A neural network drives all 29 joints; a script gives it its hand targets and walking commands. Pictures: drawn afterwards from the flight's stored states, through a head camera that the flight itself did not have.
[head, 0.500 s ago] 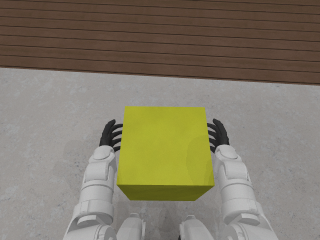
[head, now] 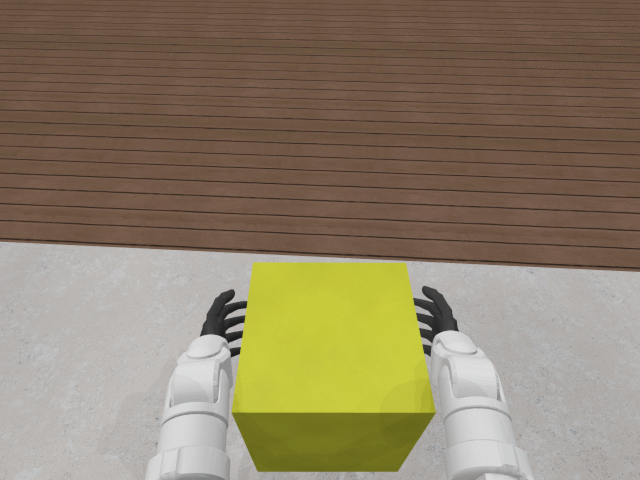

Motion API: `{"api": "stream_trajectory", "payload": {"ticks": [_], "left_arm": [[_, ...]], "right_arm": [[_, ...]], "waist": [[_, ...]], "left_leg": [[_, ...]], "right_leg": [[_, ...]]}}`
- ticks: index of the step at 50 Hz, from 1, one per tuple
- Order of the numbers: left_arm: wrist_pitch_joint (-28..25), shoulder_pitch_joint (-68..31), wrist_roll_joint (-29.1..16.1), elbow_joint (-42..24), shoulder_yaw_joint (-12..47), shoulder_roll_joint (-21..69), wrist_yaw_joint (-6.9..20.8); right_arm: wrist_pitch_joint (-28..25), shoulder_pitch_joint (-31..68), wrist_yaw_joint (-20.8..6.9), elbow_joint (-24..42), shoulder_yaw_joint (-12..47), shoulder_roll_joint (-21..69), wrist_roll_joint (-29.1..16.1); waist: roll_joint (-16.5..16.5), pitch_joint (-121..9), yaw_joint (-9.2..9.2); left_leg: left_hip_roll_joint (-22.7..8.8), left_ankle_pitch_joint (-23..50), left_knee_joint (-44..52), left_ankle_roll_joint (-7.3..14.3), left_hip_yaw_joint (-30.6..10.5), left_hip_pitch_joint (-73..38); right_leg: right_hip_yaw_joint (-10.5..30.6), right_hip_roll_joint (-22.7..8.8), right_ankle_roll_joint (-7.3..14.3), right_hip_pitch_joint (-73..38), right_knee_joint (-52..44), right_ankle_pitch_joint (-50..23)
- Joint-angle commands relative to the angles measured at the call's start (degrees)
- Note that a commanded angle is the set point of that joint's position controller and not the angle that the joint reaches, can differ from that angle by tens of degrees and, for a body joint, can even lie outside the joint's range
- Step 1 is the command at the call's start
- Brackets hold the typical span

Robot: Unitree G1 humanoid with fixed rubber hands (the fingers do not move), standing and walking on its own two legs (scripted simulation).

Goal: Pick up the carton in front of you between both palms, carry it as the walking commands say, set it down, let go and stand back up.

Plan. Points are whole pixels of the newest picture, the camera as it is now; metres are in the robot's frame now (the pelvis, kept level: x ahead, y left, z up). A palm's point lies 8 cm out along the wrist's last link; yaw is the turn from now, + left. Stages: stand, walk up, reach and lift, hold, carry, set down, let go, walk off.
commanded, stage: reach and lift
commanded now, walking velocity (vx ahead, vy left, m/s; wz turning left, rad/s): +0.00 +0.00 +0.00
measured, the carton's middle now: (328, 371) +0.29 +0.00 -0.04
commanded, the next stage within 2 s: hold in 0.94 s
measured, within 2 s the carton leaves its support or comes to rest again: neither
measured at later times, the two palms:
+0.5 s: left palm (213, 337) +0.30 +0.15 +0.04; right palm (443, 336) +0.30 -0.15 +0.04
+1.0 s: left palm (213, 336) +0.29 +0.15 +0.05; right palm (446, 331) +0.30 -0.15 +0.05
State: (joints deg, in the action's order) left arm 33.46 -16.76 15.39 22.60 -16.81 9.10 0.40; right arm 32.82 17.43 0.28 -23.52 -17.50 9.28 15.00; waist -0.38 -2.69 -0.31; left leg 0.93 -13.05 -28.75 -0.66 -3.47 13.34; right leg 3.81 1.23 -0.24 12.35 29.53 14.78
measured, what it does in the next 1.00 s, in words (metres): stands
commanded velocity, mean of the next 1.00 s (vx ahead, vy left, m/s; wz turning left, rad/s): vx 0.00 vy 0.00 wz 0.00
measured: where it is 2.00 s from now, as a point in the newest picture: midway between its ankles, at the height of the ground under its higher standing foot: outside the picture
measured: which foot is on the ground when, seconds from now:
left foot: down 0.00-1.00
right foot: down 0.00-1.00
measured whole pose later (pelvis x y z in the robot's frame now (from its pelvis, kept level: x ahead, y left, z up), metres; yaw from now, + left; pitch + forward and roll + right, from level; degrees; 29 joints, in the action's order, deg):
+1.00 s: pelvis +0.01 +0.00 +0.01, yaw +0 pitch -6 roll +0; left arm 40.2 -14.4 15.8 13.8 -12.6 8.6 1.1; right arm 39.4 15.2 -0.8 -15.0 -13.5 8.7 15.5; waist -0.5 2.2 -0.6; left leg 0.6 -10.3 -20.8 -0.7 -3.5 4.2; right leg 4.0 1.1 -0.2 3.2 21.4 11.9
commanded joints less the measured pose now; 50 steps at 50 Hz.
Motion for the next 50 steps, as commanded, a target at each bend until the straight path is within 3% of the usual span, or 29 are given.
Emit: {"api": "stream_trajectory", "payload": {"ticks": [1,8,16,27,37,46,50], "left_arm": [[0.06,-32.65,-9.47,3.54,27.97,53.79,14.42],[-0.26,-36.71,-10.62,0.08,30.40,55.90,14.61],[0.82,-32.88,-10.10,-0.01,29.90,54.52,14.02],[2.15,-26.55,-11.23,-5.25,32.00,53.40,13.32],[3.31,-24.20,-12.41,-9.75,33.72,52.06,13.25],[4.52,-24.52,-12.93,-11.44,34.36,50.86,13.31],[5.61,-24.39,-15.11,-15.53,38.16,52.15,13.20]], "right_arm": [[0.76,30.84,-14.64,-5.08,27.59,54.89,-8.82],[0.05,35.07,-15.47,-1.97,29.80,56.19,-10.29],[0.89,31.96,-15.19,-1.05,29.36,53.90,-9.25],[2.32,25.94,-14.57,4.65,31.89,52.68,-10.70],[3.84,22.82,-13.95,8.53,33.46,52.67,-11.91],[5.23,22.88,-13.48,9.69,33.95,52.40,-12.41],[6.31,22.22,-13.27,13.81,37.20,53.05,-14.26]], "waist": [[-0.41,-4.63,-0.12],[0.92,-11.88,-0.34],[0.55,-10.69,0.06],[0.44,-11.27,-0.07],[0.10,-10.73,-0.24],[-0.19,-9.33,-0.33],[-0.01,-12.18,0.38]], "left_leg": [[3.55,-2.15,5.87,1.28,0.01,-5.74],[3.55,2.76,5.58,0.91,0.09,-9.50],[3.80,5.29,7.27,0.56,-0.10,-11.71],[4.12,13.95,8.45,0.15,-0.43,-14.55],[4.48,15.91,9.08,0.28,-0.34,-15.27],[4.60,13.27,9.37,0.52,-0.13,-14.64],[4.71,15.76,9.54,0.28,-0.32,-16.50]], "right_leg": [[0.39,2.99,0.77,1.12,-7.50,1.58],[0.20,3.50,0.67,-2.50,-7.12,-2.98],[0.01,3.98,0.57,-3.82,-8.56,-4.98],[0.12,4.31,-0.08,-7.49,-9.87,-13.26],[0.68,4.17,-0.50,-9.49,-10.63,-16.52],[0.85,3.95,-0.55,-9.56,-11.07,-14.66],[1.03,3.98,-0.70,-11.52,-11.36,-17.41]]}}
